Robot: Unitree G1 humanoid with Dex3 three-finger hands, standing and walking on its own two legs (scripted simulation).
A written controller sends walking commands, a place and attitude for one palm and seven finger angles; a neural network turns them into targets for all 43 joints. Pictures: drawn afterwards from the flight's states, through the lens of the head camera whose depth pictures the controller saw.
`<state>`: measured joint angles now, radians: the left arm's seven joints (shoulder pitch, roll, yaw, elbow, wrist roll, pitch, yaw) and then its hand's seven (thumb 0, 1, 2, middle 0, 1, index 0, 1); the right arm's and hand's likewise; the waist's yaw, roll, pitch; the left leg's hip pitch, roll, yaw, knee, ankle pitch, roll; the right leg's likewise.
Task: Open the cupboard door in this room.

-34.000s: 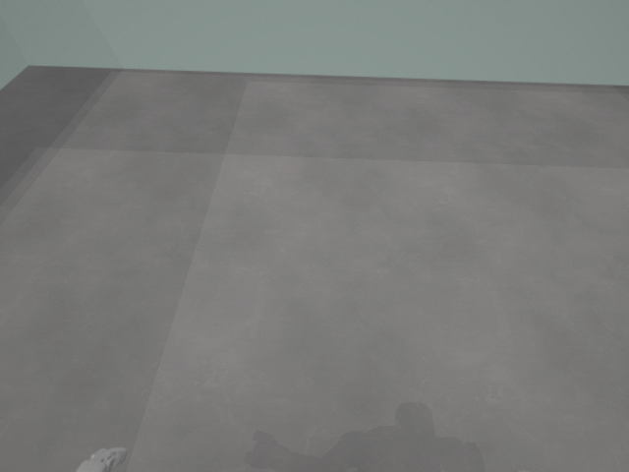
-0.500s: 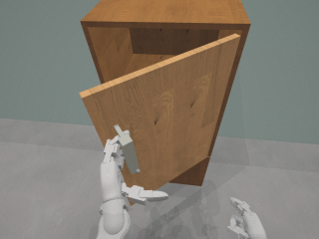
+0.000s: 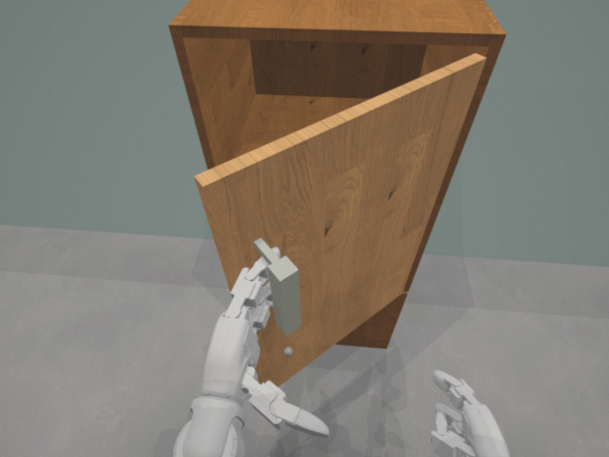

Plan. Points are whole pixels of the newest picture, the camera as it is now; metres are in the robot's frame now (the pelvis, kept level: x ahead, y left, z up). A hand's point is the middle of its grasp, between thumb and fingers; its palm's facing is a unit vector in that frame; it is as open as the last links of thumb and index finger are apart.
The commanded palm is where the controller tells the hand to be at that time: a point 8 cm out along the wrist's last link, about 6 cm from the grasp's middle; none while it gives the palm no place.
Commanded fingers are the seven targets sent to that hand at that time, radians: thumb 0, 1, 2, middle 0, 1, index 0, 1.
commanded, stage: slide the hand sideways off the handle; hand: left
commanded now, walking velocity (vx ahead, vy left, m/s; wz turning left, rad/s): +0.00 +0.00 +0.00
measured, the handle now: (276, 287) +0.30 +0.05 +0.09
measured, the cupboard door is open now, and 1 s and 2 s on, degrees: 42 42 42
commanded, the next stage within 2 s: draw the hand back to the body in 0.80 s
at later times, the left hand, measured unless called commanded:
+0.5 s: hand (236, 387) +0.19 +0.08 +0.09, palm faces -0.08 -1.00 +0.01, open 16.3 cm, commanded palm +0.16 +0.14 +0.09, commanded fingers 0.00 -0.50 0.30 -0.15 -0.30 -0.15 -0.30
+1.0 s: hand (202, 417) +0.16 +0.11 +0.09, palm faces -0.07 -1.00 -0.02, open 16.3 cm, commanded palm +0.13 +0.18 +0.10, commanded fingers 0.00 -0.50 0.30 -0.15 -0.30 -0.15 -0.30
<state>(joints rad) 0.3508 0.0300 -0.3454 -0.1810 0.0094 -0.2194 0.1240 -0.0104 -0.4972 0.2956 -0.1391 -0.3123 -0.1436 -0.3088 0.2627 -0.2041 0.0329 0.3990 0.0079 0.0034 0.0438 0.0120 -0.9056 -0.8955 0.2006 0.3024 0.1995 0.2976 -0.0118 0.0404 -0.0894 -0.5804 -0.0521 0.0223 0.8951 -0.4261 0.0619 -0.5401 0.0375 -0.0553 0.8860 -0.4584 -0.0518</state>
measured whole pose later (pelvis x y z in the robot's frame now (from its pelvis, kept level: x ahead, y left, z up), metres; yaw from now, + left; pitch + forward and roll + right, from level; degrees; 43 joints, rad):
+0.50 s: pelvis +0.00 +0.01 -0.01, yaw +0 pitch +8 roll -2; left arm 0.61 0.12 -0.25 -0.40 -0.04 -0.23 0.03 -0.01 -0.50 0.30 -0.16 -0.31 -0.16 -0.30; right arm 0.28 -0.21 0.03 0.33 0.01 0.01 0.03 0.01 -0.90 -0.90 0.20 0.30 0.20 0.30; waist 0.00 0.05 -0.12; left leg -0.65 -0.05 0.02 0.98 -0.47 0.07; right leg -0.60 0.04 -0.06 0.95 -0.49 -0.04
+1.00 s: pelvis +0.00 +0.00 -0.02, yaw +0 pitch +9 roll -2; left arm 0.72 0.19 -0.10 -0.47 -0.16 -0.27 -0.11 -0.01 -0.50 0.30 -0.15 -0.30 -0.15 -0.30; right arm 0.28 -0.22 0.01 0.35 0.04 -0.04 -0.02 0.01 -0.90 -0.90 0.20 0.30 0.20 0.30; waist 0.01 0.06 -0.14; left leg -0.70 -0.03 -0.01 1.03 -0.48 0.05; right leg -0.64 0.06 -0.09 0.98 -0.50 -0.06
